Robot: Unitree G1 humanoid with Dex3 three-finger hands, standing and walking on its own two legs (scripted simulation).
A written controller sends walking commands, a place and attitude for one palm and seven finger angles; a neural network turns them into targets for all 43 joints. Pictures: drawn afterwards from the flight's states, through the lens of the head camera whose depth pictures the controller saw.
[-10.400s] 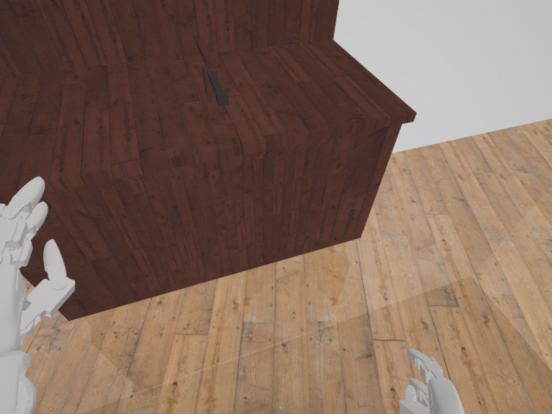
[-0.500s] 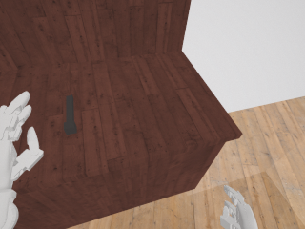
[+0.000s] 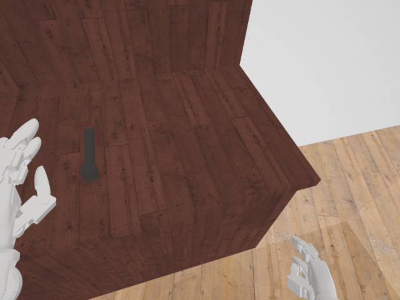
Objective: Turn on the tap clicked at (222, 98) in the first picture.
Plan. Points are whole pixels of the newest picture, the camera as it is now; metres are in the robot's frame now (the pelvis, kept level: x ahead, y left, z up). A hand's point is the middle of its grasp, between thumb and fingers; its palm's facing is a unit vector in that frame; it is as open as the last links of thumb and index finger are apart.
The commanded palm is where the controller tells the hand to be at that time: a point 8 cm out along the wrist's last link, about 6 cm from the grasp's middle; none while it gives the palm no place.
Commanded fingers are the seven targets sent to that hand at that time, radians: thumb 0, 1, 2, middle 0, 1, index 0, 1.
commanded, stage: come to a stop and stand still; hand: left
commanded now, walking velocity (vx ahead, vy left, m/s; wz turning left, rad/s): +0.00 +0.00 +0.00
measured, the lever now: (89, 172) +0.34 +0.27 +0.03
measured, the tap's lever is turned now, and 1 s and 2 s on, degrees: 0 0 0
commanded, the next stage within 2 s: look again from close up in 0.94 s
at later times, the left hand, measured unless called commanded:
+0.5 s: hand (31, 192) +0.23 +0.27 +0.16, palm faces +0.42 -0.82 -0.38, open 7.5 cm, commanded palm +0.16 +0.28 +0.17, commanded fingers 0.00 0.90 0.90 -0.20 -0.30 -0.20 -0.30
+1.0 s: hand (46, 189) +0.23 +0.25 +0.16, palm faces +0.38 -0.85 -0.37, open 7.5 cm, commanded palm +0.18 +0.28 +0.17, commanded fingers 0.00 0.90 0.90 -0.20 -0.30 -0.20 -0.30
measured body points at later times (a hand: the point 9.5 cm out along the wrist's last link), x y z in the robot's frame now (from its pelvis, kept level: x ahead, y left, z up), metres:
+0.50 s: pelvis +0.00 +0.00 +0.00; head +0.04 +0.03 +0.44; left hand +0.20 +0.31 +0.18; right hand +0.17 -0.22 -0.08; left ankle +0.05 +0.10 -0.74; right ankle -0.01 -0.16 -0.74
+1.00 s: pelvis +0.01 +0.00 +0.00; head +0.04 +0.03 +0.45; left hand +0.21 +0.29 +0.18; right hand +0.20 -0.22 -0.07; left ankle +0.05 +0.10 -0.74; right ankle -0.01 -0.16 -0.74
